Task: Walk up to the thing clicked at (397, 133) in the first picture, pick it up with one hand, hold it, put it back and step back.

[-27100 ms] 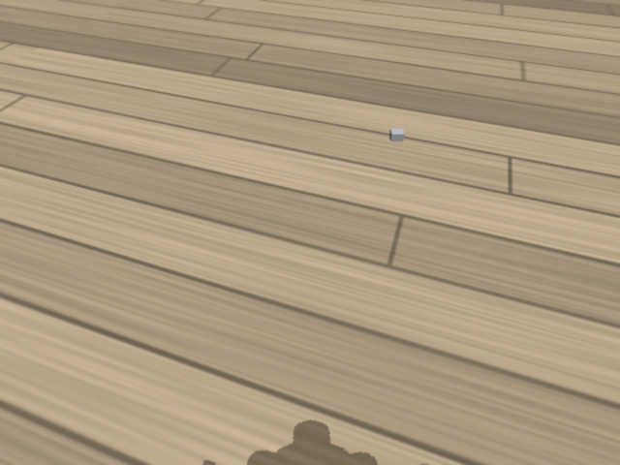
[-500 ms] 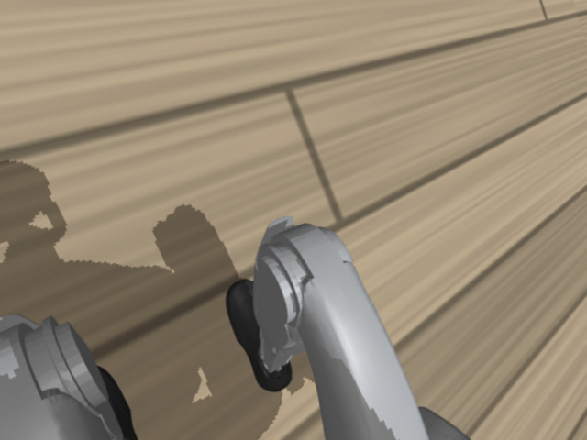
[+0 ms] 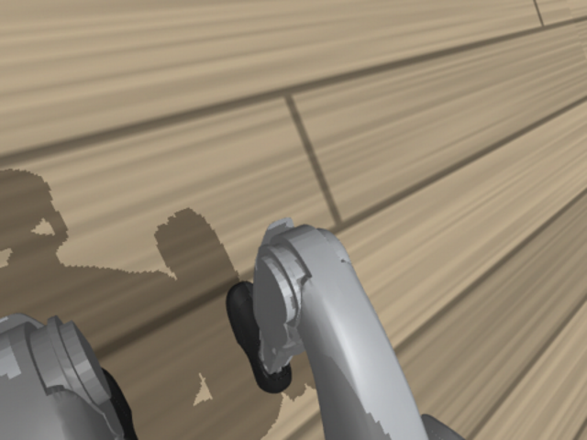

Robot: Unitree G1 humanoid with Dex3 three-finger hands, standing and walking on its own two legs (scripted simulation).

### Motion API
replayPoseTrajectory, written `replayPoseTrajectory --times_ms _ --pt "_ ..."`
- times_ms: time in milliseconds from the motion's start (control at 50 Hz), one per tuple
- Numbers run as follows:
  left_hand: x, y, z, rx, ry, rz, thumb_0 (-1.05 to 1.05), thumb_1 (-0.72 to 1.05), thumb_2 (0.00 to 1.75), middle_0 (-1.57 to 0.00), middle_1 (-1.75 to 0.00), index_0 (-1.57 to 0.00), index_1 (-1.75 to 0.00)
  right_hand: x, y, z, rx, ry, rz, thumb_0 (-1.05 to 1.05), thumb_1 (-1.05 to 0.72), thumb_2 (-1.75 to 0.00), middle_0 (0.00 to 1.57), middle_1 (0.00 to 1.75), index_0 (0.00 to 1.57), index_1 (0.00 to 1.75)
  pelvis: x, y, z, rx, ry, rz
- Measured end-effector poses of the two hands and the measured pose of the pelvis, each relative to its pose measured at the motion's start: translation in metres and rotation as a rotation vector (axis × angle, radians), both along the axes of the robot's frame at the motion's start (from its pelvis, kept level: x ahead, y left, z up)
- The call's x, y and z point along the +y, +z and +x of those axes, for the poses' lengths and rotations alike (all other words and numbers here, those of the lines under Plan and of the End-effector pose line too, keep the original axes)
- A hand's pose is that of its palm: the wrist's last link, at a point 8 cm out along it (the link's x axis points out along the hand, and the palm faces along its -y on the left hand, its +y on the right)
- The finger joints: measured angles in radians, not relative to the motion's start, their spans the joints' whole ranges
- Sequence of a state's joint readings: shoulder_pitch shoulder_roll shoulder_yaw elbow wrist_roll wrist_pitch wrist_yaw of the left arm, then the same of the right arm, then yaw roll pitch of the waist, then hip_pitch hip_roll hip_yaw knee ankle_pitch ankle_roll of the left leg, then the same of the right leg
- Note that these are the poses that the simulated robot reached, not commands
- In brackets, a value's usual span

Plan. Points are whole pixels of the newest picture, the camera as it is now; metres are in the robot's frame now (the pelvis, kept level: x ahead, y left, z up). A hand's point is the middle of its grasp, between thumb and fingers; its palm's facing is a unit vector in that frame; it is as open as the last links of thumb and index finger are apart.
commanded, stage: withdraw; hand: left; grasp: from above
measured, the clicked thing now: out of the picture +0.45 +0.31 -0.29
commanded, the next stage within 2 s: home in 0.66 s
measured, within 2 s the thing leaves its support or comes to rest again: neither
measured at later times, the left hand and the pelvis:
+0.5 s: hand out of the picture +0.42 +0.31 -0.09, palm faces -0.46 -0.10 -0.88, open 13.4 cm; pelvis -0.01 -0.01 +0.05, yaw +8 degrees
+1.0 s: hand out of the picture +0.45 +0.32 -0.12, palm faces -0.32 -0.19 -0.93, open 12.3 cm; pelvis +0.01 -0.01 +0.03, yaw +8 degrees
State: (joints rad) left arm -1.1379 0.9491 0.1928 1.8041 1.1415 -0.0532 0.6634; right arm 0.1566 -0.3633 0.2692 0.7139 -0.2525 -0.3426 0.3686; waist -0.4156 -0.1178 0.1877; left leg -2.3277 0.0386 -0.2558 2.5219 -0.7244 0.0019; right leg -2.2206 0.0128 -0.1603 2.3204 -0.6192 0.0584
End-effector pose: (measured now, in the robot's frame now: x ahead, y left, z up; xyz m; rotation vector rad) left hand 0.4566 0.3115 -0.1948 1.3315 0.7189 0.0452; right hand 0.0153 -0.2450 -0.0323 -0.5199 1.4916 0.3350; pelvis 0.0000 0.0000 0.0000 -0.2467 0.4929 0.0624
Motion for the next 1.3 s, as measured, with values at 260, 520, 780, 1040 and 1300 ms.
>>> replayPoseTrajectory --times_ms 260,520,780,1040,1300 --pt "0.031 0.104 -0.006 -0.022 -0.162 0.093 0.00 -0.37 0.88 -0.26 -0.81 -0.23 -0.83 -0.016 -0.025 0.039 -0.101 -0.165 -0.004 0.00 -0.91 -0.91 0.20 0.30 0.20 0.30 0.000 0.014 0.006 0.081 0.029 0.043" --pt "-0.006 0.166 -0.031 0.035 -0.336 0.038 0.00 -0.40 0.94 -0.23 -0.86 -0.20 -0.89 -0.028 -0.012 0.102 -0.273 -0.118 -0.072 0.00 -0.90 -0.91 0.20 0.30 0.20 0.30 -0.013 0.048 -0.008 0.073 0.077 0.116" --pt "-0.009 0.112 -0.005 0.042 -0.291 0.044 0.00 -0.36 0.90 -0.23 -0.86 -0.22 -0.87 -0.040 -0.028 0.056 -0.183 -0.133 -0.167 0.00 -0.89 -0.90 0.20 0.30 0.20 0.30 -0.014 0.020 -0.005 0.084 0.061 0.111" --pt "0.012 0.150 -0.010 -0.089 -0.112 -0.003 0.00 -0.05 0.89 -0.25 -0.63 -0.23 -0.64 -0.013 -0.029 0.038 -0.061 -0.289 -0.093 0.00 -0.89 -0.90 0.20 0.30 0.20 0.30 -0.007 0.041 0.010 0.154 0.064 0.105" --pt "0.005 0.266 -0.111 -0.081 0.108 -0.389 0.00 0.68 0.91 -0.23 -0.39 -0.22 -0.39 -0.008 0.067 0.156 -0.386 -0.229 -0.016 0.00 -0.90 -0.90 0.20 0.30 0.20 0.30 -0.005 0.144 0.011 0.121 0.089 0.125"
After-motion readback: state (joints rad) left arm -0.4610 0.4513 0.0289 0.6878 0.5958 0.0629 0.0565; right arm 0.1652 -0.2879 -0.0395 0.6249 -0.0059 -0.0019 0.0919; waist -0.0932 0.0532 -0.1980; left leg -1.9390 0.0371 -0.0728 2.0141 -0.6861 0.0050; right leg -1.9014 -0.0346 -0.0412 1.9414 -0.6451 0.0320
